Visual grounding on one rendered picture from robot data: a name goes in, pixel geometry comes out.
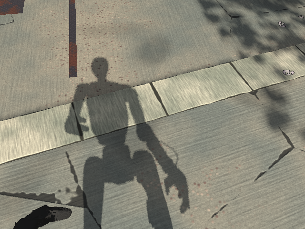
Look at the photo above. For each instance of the robot left hand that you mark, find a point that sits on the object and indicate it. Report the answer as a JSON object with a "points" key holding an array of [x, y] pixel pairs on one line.
{"points": [[42, 216]]}

